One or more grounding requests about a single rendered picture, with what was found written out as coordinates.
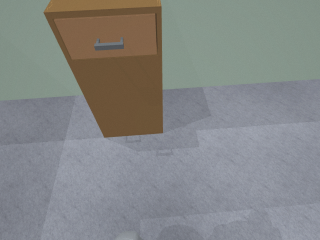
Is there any drawer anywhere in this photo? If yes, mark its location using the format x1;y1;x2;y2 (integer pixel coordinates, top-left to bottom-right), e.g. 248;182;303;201
54;13;157;60

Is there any cabinet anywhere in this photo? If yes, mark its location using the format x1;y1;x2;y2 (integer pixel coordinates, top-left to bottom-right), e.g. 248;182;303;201
43;0;163;138

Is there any handle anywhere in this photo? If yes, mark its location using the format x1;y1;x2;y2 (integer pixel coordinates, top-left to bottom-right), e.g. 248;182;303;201
94;37;124;51

